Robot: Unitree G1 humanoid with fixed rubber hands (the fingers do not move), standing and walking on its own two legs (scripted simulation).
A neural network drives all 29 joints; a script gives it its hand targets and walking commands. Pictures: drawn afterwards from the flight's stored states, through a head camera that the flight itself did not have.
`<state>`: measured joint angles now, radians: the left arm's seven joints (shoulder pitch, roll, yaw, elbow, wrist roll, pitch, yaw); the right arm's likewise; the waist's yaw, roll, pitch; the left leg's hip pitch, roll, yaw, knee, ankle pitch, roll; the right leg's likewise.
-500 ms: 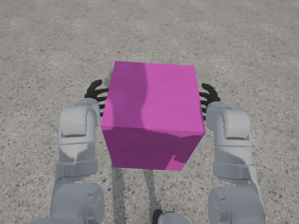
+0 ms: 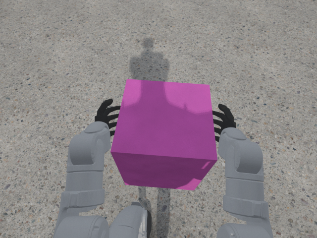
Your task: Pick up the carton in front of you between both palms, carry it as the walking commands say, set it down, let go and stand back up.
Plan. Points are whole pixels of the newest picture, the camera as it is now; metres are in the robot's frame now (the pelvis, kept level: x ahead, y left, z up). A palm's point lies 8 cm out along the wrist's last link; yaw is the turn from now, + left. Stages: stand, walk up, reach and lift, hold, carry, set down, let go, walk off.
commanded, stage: carry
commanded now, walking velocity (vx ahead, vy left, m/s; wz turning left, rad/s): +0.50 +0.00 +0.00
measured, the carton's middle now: (163, 139) +0.36 +0.02 -0.02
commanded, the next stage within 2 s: none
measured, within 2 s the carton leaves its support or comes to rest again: neither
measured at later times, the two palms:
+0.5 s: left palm (138, 38) +0.63 +0.12 +0.11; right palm (240, 38) +0.64 -0.18 +0.12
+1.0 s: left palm out of the picture +0.92 +0.12 +0.10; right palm out of the picture +0.92 -0.18 +0.10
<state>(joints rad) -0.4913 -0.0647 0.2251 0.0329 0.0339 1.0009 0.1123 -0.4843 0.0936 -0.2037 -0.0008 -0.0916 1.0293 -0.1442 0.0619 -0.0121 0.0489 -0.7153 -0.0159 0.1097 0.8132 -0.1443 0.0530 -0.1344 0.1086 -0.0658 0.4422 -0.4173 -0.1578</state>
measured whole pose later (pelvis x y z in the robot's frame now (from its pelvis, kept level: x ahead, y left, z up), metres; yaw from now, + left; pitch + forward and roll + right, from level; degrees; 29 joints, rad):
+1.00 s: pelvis +0.67 -0.03 +0.00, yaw -1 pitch +3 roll +0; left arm -0.11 -0.13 0.08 -0.36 0.12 1.18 0.09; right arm -0.11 0.13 -0.09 -0.35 -0.11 1.19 -0.09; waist 0.01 -0.02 -0.16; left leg -0.47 0.07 0.22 0.48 -0.10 0.02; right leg 0.04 -0.08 -0.18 0.39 -0.46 0.05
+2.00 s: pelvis +1.30 -0.02 +0.01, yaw -2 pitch +4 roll +0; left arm -0.17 -0.14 0.13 -0.37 0.12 1.22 0.08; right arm -0.19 0.14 -0.11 -0.32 -0.11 1.21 -0.09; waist -0.02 -0.04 -0.04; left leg -0.41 0.05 0.24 0.48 -0.13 0.06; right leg -0.29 -0.07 -0.08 1.04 -0.50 0.04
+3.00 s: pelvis +1.45 -0.04 +0.01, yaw +1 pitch +3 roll +0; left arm -0.22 -0.14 0.18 0.21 0.25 0.70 0.01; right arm -0.22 0.14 -0.19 0.22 -0.26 0.71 -0.02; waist 0.00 0.01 -0.11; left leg -0.18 0.07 0.19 0.52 -0.38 0.00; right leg -0.29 -0.06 -0.17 0.54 -0.29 -0.01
